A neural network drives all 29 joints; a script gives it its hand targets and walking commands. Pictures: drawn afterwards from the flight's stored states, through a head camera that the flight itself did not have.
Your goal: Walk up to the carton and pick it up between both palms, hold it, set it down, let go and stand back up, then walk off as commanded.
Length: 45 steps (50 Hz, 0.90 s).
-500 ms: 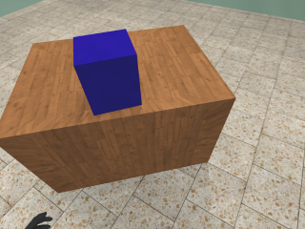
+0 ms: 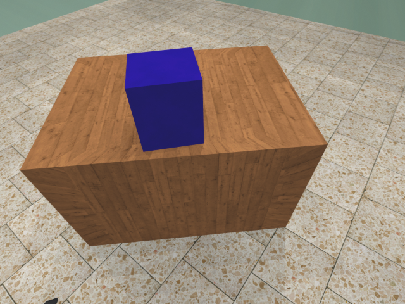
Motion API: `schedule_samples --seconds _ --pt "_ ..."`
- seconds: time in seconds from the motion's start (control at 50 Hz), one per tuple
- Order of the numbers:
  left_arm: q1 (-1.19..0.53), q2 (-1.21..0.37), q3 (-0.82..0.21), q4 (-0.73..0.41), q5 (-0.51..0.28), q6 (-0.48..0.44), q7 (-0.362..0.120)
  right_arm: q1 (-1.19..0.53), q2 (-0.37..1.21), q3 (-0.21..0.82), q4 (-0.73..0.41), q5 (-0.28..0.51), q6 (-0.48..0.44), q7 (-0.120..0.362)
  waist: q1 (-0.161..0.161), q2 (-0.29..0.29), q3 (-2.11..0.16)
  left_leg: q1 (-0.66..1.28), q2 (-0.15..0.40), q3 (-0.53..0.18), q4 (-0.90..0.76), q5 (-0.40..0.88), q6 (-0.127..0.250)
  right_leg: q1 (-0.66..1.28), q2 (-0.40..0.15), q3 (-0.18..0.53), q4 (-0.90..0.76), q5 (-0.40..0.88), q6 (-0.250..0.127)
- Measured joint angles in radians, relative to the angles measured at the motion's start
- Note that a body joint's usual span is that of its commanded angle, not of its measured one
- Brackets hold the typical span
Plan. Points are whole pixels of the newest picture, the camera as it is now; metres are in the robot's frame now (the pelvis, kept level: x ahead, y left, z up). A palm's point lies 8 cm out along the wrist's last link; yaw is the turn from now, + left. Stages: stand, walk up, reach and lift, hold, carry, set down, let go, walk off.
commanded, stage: walk up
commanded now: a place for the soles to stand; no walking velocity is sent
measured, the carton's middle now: (167, 100) +0.73 +0.13 -0.02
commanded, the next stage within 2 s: none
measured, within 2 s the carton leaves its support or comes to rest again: neither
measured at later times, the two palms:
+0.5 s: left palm out of the picture +0.11 +0.37 -0.12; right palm out of the picture +0.06 -0.27 -0.07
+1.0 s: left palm out of the picture +0.10 +0.29 -0.04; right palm out of the picture +0.10 -0.35 -0.11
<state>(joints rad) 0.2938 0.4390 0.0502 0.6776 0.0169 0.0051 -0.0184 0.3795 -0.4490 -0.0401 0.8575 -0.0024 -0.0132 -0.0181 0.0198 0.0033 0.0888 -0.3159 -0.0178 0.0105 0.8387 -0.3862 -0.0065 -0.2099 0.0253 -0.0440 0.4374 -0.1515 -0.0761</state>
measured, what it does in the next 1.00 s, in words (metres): steps on the spot: left foot, then right foot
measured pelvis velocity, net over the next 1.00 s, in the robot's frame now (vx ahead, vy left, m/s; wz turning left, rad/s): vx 0.03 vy -0.04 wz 0.03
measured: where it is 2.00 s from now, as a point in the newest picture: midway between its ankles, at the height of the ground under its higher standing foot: outside the picture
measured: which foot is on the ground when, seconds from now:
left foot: up 0.00-0.12, down 0.14-0.80, up 0.82-1.00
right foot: down 0.00-0.16, up 0.18-0.76, down 0.78-1.00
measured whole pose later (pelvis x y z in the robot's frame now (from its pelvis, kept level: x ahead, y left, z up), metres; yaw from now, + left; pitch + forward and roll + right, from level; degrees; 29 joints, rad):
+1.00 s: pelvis +0.03 -0.04 +0.00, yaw +2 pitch -5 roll +5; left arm 0.32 0.43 0.05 0.69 0.02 -0.03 0.00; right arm 0.34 -0.42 -0.04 0.81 -0.02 -0.02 -0.01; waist 0.02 0.00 0.08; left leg -0.29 -0.04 -0.01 0.75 -0.35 0.05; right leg -0.14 0.02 -0.02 0.47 -0.26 -0.07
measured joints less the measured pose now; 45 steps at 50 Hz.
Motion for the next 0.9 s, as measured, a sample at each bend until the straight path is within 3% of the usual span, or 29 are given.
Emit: schedule_samples --seconds 0.14,0.18,0.24,0.36,0.56,0.68,0.76,0.82,0.9 --pt "-0.058 0.000 0.000 0.000 0.000 0.016 -0.006 -0.005 0.000 0.000 0.001 -0.001 -0.009 0.009 -0.003 -0.003 -0.002 0.022 0.009 -0.001 -0.196 0.039 0.000 -0.098 0.001 -0.013 0.095 -0.033 0.032" --pt "-0.078 -0.002 0.000 0.001 0.000 0.031 -0.008 -0.002 0.012 0.001 0.010 -0.008 -0.012 0.009 -0.011 -0.024 0.009 0.024 -0.008 0.001 -0.216 0.103 0.035 -0.120 -0.016 -0.013 0.155 -0.094 0.038" --pt "-0.078 -0.005 0.000 0.000 0.000 0.038 -0.012 0.001 0.018 0.001 0.010 -0.014 -0.022 0.007 -0.015 -0.037 0.002 0.024 -0.012 0.000 -0.224 0.102 0.067 -0.155 -0.018 -0.009 0.268 -0.156 0.043" --pt "-0.059 -0.005 0.000 0.007 0.000 0.049 -0.013 -0.018 0.019 0.002 -0.006 -0.014 -0.049 0.002 -0.014 -0.054 0.000 0.023 -0.012 0.000 -0.254 0.107 0.070 -0.163 -0.018 0.037 0.341 -0.160 0.052" --pt "-0.058 -0.005 0.000 0.012 0.000 0.054 -0.004 -0.023 0.019 0.002 -0.045 -0.014 -0.054 -0.007 -0.021 -0.059 0.000 0.026 -0.024 0.000 -0.256 0.102 0.070 -0.163 -0.018 0.039 0.387 -0.160 0.053" --pt "-0.066 -0.005 0.000 0.011 0.000 0.050 -0.003 -0.022 0.019 0.002 -0.059 -0.014 -0.054 -0.007 -0.030 -0.060 -0.001 0.032 -0.026 0.000 -0.256 0.105 0.064 -0.169 -0.018 0.040 0.378 -0.217 0.053" --pt "-0.059 -0.004 0.000 0.011 0.000 0.031 -0.003 -0.022 0.019 0.002 -0.070 -0.014 -0.048 -0.004 -0.031 -0.059 -0.005 0.031 -0.026 0.001 -0.256 0.103 0.055 -0.132 -0.018 0.041 0.267 -0.251 0.044" --pt "-0.026 -0.008 0.000 0.011 0.001 -0.001 -0.003 -0.038 0.022 0.002 -0.071 -0.014 -0.035 0.002 -0.030 -0.038 -0.004 0.031 -0.010 -0.003 -0.212 0.053 0.054 -0.098 -0.001 0.029 0.203 -0.142 0.014" --pt "0.015 -0.008 0.000 0.011 0.002 -0.019 0.004 -0.040 0.024 0.005 -0.068 -0.014 -0.023 0.003 -0.016 -0.028 -0.010 0.028 -0.018 -0.004 -0.104 -0.033 0.054 -0.017 -0.005 0.028 0.140 -0.143 -0.011"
